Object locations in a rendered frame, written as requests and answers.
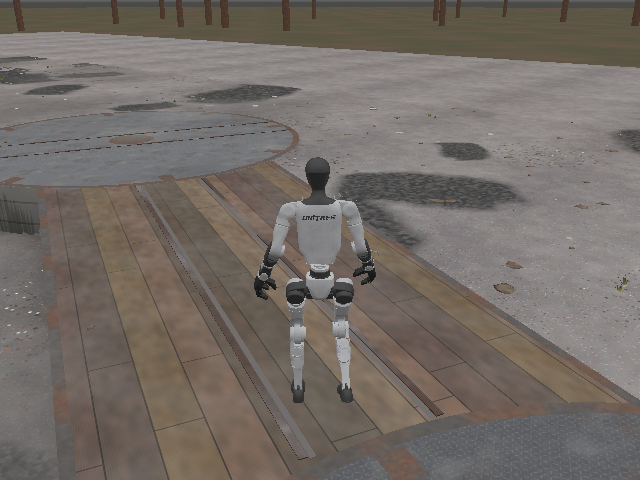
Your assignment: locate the robot left hand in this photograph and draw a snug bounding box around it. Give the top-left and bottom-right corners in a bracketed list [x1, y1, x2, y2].
[254, 276, 277, 300]

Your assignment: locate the right robot forearm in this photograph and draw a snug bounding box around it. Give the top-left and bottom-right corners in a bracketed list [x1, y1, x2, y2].
[357, 239, 374, 271]

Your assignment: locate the robot right shin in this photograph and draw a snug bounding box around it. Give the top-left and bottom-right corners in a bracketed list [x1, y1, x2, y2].
[335, 321, 351, 390]

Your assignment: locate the left robot forearm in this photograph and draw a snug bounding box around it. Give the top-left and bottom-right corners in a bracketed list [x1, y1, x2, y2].
[257, 241, 279, 281]

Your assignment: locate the robot right hand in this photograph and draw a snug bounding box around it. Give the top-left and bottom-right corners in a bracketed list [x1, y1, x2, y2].
[353, 267, 376, 285]

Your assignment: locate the robot left upper arm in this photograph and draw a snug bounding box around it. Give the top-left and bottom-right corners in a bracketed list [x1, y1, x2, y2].
[269, 201, 298, 258]

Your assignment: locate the robot right upper arm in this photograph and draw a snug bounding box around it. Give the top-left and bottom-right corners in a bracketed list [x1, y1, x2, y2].
[339, 200, 368, 254]

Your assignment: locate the robot shin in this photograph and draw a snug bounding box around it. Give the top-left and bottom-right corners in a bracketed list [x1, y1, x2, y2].
[335, 321, 351, 390]
[290, 326, 304, 390]

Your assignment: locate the robot left shin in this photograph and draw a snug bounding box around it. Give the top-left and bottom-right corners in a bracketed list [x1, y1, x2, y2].
[290, 326, 304, 390]

